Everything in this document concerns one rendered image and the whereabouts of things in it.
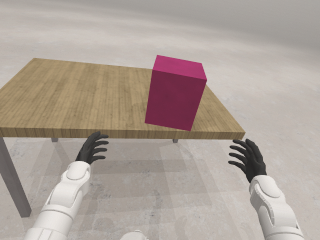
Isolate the carton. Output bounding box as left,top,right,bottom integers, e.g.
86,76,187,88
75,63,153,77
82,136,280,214
144,55,207,131

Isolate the robot left forearm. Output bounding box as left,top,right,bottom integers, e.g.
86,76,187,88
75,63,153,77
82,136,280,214
22,161,91,240

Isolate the right robot hand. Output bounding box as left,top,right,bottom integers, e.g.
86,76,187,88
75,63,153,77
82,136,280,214
228,138,267,183

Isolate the robot right forearm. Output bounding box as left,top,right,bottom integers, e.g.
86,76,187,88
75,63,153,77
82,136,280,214
249,175,305,240

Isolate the left robot hand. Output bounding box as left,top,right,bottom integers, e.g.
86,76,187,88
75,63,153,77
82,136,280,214
75,131,109,165

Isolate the table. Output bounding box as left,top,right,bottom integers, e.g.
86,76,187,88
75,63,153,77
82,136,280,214
0,58,246,218

